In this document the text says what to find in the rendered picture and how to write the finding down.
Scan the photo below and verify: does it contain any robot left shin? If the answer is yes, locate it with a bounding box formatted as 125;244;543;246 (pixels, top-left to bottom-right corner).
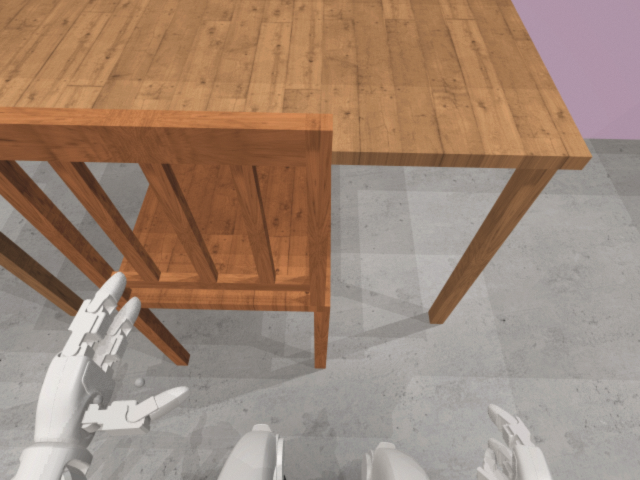
252;424;272;432

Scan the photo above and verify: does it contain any robot left hand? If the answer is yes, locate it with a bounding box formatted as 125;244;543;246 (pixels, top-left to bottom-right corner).
34;272;191;448

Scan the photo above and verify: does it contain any chair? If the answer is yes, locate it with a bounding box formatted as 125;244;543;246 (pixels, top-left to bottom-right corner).
0;107;333;369

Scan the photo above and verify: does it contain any table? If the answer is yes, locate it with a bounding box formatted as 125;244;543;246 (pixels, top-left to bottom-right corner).
0;0;592;324

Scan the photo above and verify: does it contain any robot right hand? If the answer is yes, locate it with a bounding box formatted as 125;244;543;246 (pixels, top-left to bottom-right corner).
477;404;554;480

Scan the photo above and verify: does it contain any right robot thigh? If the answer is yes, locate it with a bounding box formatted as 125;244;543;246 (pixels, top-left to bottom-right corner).
361;448;431;480

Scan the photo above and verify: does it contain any left robot forearm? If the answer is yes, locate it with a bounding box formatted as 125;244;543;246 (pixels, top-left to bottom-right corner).
11;442;93;480

